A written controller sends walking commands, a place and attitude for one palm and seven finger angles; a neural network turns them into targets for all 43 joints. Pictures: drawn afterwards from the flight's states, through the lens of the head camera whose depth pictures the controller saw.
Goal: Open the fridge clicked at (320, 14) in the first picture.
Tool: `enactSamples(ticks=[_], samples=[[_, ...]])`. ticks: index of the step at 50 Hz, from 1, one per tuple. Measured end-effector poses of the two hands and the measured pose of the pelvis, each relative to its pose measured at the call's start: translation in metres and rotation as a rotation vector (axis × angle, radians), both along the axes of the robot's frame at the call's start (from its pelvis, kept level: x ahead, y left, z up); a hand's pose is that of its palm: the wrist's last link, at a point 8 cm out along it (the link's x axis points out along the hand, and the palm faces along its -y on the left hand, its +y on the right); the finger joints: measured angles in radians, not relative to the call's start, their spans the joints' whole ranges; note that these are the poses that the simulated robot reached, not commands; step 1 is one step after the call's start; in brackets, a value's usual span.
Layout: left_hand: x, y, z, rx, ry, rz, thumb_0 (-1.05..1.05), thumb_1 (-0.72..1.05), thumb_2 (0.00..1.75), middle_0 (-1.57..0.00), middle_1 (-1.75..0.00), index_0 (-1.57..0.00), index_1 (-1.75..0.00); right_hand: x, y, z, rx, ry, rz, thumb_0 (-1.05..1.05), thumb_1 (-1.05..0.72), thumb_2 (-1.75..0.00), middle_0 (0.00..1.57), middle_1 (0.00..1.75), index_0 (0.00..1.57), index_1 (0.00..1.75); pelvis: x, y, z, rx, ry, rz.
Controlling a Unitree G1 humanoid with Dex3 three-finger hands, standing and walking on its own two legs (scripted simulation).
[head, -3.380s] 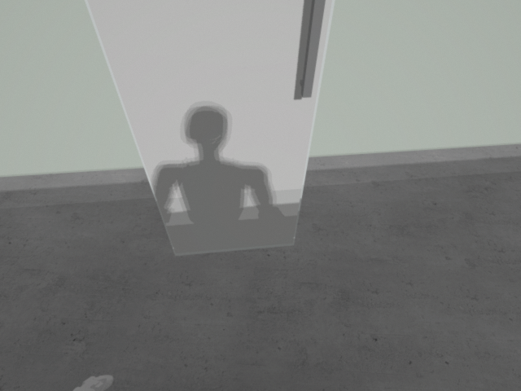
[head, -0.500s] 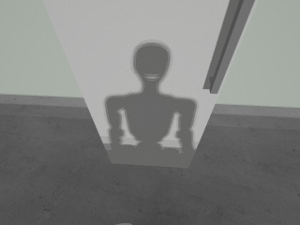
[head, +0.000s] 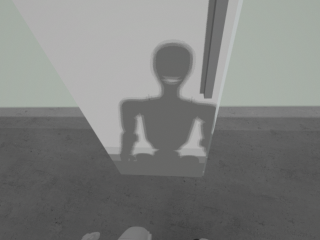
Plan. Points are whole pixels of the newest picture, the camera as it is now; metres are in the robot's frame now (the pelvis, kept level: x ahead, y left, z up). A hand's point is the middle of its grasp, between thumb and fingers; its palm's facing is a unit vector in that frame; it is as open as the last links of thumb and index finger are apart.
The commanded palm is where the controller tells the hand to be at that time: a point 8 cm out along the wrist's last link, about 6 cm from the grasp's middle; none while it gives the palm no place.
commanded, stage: come to a stop and stand still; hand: right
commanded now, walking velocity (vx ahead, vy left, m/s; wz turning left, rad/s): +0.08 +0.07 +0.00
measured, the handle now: (215, 31) +0.51 -0.11 +0.25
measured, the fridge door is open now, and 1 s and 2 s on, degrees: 0 0 0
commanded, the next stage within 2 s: look again from close up in 1.22 s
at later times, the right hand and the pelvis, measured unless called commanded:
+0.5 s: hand out of the picture -0.15 -0.11 -0.15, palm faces +0.14 +0.97 -0.21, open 7.3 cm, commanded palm none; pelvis -0.08 +0.05 +0.01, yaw -2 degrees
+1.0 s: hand out of the picture -0.03 -0.19 -0.17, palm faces +0.09 +0.98 -0.20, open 7.3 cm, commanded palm none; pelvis -0.03 -0.02 +0.00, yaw -1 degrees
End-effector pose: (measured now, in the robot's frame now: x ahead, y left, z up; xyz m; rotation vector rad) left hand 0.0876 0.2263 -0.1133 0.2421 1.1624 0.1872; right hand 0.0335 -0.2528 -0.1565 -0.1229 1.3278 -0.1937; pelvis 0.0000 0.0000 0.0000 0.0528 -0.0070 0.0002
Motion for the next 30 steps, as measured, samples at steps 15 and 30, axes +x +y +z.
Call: enactSamples(ticks=[15, 30], samples=[[-0.143, 0.055, -0.031, -0.1, 0.191, 0.08, 0.01, 0.91, 0.9, -0.2, -0.3, -0.2, -0.3, -0.122, 0.057, 0.027, -0.041, 0.046, -0.041, 0.0, -0.91, -0.9, 0.2, 0.3, 0.2, 0.3, -0.066, 0.042, 0.004, -0.067, -0.002, -0.029], [-0.173, 0.04, -0.03, -0.147, 0.302, 0.012, 0.01, 0.91, 0.9, -0.2, -0.3, -0.2, -0.3, -0.213, 0.101, 0.042, 0.037, 0.2, -0.152, 0.0, -0.91, -0.9, 0.2, 0.3, 0.21, 0.3, -0.074, 0.033, 0.014, -0.077, 0.022, -0.049]])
